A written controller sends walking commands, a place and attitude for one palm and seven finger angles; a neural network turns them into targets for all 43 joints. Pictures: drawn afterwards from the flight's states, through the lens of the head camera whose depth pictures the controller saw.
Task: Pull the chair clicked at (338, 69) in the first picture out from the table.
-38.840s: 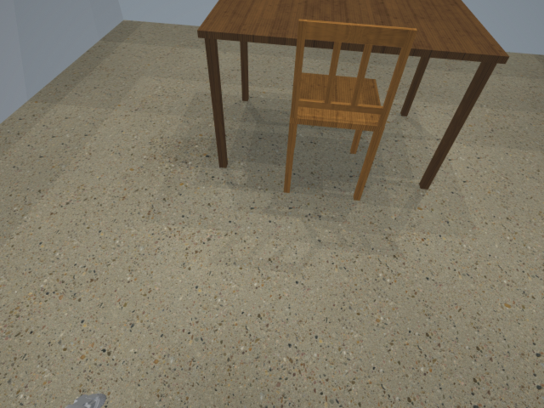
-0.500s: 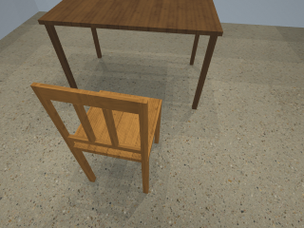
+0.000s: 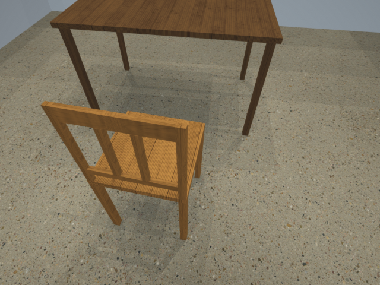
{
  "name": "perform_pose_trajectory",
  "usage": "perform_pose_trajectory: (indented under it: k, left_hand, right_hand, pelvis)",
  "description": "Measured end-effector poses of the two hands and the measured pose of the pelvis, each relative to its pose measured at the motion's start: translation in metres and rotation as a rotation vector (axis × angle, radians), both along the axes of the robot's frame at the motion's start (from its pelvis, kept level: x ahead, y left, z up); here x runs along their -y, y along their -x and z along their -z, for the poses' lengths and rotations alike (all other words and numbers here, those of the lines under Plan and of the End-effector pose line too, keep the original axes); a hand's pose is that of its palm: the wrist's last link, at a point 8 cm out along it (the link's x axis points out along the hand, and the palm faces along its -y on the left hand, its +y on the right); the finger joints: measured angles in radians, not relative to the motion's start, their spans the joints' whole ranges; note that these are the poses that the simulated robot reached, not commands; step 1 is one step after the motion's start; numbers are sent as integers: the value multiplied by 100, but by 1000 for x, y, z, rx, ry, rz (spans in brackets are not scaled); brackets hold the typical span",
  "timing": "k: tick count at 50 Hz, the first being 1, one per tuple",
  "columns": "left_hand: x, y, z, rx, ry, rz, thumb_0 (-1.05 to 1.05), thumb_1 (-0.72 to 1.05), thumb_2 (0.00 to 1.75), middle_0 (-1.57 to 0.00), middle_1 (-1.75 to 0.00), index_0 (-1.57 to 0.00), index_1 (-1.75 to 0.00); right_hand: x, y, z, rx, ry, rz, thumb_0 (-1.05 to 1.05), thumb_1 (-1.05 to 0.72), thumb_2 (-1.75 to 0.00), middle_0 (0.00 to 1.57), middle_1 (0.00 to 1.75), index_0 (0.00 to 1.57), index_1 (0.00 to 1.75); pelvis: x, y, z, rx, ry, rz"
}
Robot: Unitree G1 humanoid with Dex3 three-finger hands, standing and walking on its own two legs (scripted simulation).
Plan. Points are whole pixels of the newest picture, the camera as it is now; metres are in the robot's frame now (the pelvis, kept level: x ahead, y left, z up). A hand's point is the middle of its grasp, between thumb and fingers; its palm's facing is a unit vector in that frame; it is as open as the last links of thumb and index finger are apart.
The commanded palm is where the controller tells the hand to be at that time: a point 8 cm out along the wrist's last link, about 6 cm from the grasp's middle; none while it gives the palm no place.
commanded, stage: look to check the result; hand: left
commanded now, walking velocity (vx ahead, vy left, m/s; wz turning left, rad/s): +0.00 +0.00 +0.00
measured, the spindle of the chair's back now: (109, 152) +0.50 +0.29 -0.11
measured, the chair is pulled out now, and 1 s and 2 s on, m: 0.64 0.64 0.64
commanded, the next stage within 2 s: stand and wait in 0.26 s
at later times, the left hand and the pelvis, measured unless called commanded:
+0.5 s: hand out of the picture -0.01 +0.16 -0.17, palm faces +0.05 -0.99 -0.16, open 7.4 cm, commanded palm none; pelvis +0.00 +0.00 +0.00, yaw +0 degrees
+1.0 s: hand out of the picture -0.02 +0.15 -0.17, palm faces +0.05 -0.99 -0.16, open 7.4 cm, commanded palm none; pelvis +0.00 +0.00 +0.00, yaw +0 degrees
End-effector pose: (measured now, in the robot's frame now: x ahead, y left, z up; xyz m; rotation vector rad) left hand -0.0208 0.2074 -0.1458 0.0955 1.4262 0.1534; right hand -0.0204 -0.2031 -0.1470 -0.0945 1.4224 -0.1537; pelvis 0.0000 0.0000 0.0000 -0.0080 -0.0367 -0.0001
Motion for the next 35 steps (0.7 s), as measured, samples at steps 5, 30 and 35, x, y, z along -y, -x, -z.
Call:
perform_pose_trajectory:
  k: [5, 30, 35]
  left_hand:
    - [-2, 1, 0, -5, -4, -1, 1, 91, 90, -20, -30, -20, -30]
    - [2, -2, 0, 6, 0, -6, 1, 91, 90, -20, -30, -20, -30]
    - [3, -1, 0, 4, 2, -5, 1, 91, 90, -20, -30, -20, -30]
  right_hand:
    - [-3, 1, 0, -7, -6, 2, 1, -91, -90, 20, 30, 20, 30]
    - [-3, -1, 1, -5, -6, 3, 1, -91, -90, 20, 30, 20, 30]
    - [-2, -1, 1, -3, -4, 4, 1, -91, -90, 20, 30, 20, 30]
  pelvis:
    - [0, -1, 0, -2, -1, 0]
    - [1, -3, 0, 4, -3, -1]
    - [1, -3, 0, 5, -2, 0]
